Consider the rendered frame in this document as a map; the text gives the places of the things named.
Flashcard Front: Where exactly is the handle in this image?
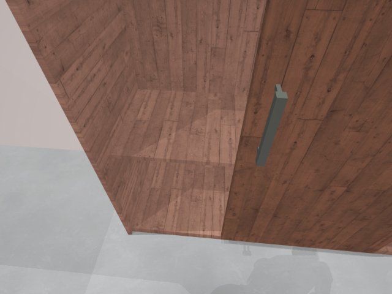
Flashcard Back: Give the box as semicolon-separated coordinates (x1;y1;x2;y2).
255;84;288;167

